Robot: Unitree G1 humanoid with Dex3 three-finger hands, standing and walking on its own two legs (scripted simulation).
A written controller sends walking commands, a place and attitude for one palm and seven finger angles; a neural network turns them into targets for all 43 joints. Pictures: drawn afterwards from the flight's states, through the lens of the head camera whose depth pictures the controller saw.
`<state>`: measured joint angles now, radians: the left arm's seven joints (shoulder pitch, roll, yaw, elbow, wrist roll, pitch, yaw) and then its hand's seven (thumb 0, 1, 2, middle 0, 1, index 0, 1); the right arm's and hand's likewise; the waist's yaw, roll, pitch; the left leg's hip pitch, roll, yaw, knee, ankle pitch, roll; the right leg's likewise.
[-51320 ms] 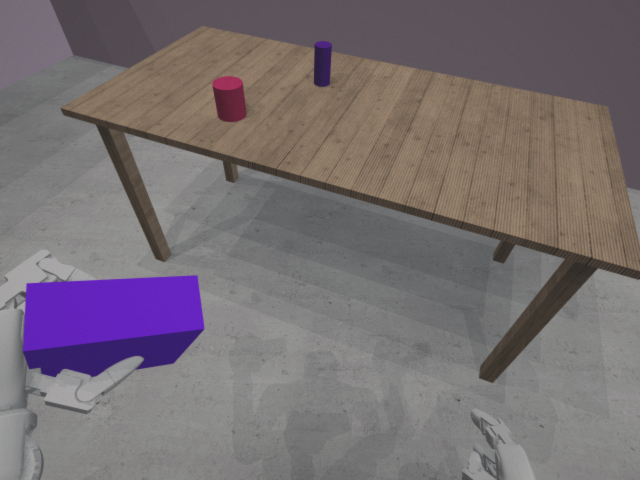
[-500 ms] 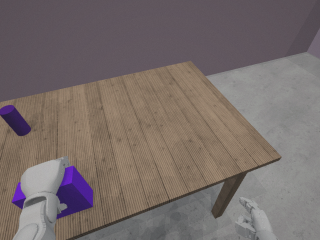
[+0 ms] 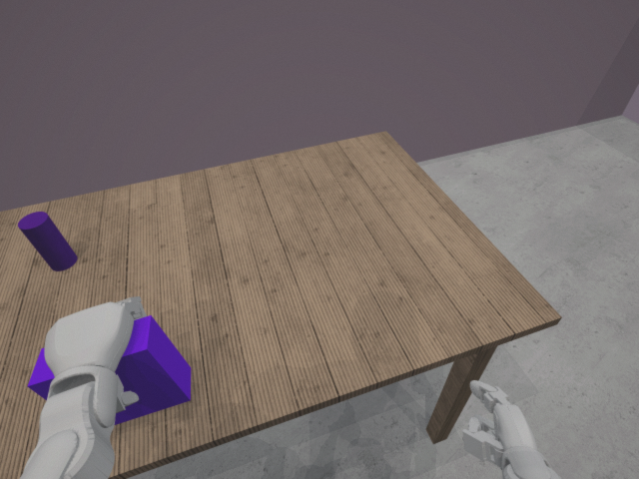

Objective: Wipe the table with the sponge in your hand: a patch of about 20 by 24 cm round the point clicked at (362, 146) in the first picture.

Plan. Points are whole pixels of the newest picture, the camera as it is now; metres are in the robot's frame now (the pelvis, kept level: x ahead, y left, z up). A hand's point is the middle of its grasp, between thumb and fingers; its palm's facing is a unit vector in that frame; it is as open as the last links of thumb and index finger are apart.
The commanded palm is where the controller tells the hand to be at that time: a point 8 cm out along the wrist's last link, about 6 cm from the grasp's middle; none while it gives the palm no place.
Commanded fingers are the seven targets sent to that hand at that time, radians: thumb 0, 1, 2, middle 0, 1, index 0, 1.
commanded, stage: lift the sponge slowly off the table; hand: left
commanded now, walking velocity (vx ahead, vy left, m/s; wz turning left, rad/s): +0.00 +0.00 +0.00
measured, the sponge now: (128, 384) +0.21 +0.31 -0.01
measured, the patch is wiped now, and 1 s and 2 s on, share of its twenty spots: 1.00 1.00 1.00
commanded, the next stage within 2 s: bring the sponge back beside the body in 0.92 s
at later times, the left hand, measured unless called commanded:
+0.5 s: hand (97, 343) +0.21 +0.32 +0.08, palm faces +0.02 -0.09 -1.00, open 9.6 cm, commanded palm +0.19 +0.31 +0.15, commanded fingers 0.00 0.10 1.30 -1.20 -1.60 -1.20 -1.60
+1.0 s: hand (88, 329) +0.22 +0.32 +0.10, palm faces +0.05 -0.10 -0.99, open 9.6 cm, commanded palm +0.19 +0.31 +0.17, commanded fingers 0.00 0.10 1.30 -1.20 -1.60 -1.20 -1.60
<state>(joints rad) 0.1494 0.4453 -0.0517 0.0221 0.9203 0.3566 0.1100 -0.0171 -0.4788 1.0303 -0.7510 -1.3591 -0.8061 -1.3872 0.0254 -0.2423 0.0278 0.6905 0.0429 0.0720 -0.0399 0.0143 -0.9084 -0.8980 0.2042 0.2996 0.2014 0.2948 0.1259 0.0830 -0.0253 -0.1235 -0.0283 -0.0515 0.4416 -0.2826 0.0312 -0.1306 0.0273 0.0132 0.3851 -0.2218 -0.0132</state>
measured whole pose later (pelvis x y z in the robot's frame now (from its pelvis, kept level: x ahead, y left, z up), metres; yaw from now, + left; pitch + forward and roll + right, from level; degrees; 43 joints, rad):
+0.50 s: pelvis +0.00 -0.01 +0.00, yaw +0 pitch -3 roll -1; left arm 0.13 0.51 0.01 -0.03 0.88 0.33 0.05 -0.02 -0.48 1.03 -0.75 -1.36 -0.81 -1.39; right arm 0.04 -0.26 0.03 0.70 0.05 0.05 -0.05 0.02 -0.91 -0.90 0.20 0.30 0.20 0.29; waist 0.12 0.09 0.00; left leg -0.10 -0.02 -0.06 0.41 -0.26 0.02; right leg -0.10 0.03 0.01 0.36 -0.20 -0.02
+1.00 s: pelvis -0.01 +0.00 +0.00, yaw +1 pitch -3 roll -1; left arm 0.08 0.54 -0.01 -0.09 0.88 0.38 -0.02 -0.02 -0.48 1.03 -0.75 -1.36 -0.81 -1.39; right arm 0.01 -0.25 0.05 0.68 0.05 0.06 -0.05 0.01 -0.91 -0.90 0.20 0.30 0.20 0.29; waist 0.13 0.09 0.00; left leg -0.09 -0.04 -0.06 0.39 -0.24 0.03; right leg -0.09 0.02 0.01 0.34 -0.19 -0.01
